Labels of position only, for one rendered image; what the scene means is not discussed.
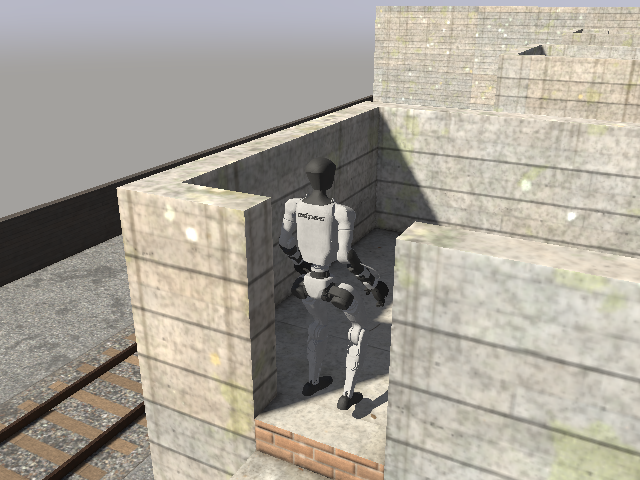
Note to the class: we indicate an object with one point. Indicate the robot right upper arm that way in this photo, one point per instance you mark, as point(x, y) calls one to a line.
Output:
point(346, 217)

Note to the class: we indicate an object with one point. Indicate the robot left foot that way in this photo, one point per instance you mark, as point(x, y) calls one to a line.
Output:
point(309, 389)

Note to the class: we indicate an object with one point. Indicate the robot right forearm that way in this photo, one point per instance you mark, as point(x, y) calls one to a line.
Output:
point(361, 272)

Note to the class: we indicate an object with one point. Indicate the robot left forearm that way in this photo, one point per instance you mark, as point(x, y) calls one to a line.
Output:
point(294, 254)

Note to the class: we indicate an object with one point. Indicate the robot left hand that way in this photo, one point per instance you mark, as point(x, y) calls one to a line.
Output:
point(299, 268)

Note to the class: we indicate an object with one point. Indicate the robot right hand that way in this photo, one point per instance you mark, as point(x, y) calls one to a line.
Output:
point(379, 293)

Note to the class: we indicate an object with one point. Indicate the robot left upper arm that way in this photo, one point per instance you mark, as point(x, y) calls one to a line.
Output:
point(289, 223)

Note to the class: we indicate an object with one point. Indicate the robot left shin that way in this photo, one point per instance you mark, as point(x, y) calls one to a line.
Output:
point(316, 353)

